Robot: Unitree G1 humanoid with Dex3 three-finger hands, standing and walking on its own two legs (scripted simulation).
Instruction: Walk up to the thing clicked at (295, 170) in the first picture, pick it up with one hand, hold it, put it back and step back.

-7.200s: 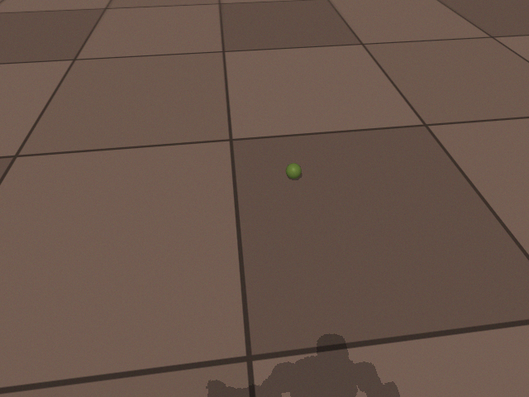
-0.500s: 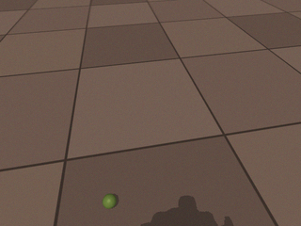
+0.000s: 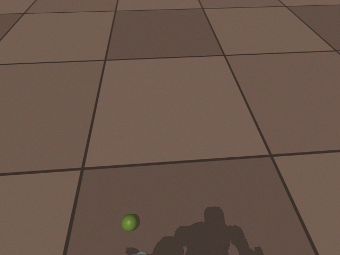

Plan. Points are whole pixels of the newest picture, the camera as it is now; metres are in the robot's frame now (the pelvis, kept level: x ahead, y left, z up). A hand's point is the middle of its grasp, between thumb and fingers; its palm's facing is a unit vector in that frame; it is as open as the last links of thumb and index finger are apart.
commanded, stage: walk up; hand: left
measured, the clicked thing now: (129, 222) +0.39 +0.23 -0.71
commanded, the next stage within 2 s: none
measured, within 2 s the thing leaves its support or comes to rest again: neither
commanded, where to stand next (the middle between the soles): +0.03 +0.02 m, yaw -3 degrees
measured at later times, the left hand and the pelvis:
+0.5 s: hand out of the picture +0.06 +0.28 -0.14, palm faces -0.08 -0.87 -0.48, open 7.4 cm; pelvis -0.03 +0.00 -0.02, yaw -5 degrees
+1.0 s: hand out of the picture +0.03 +0.28 -0.13, palm faces -0.06 -0.94 -0.35, open 7.4 cm; pelvis -0.02 +0.00 +0.02, yaw -1 degrees
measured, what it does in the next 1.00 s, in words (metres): steps on the spot: right foot, then left foot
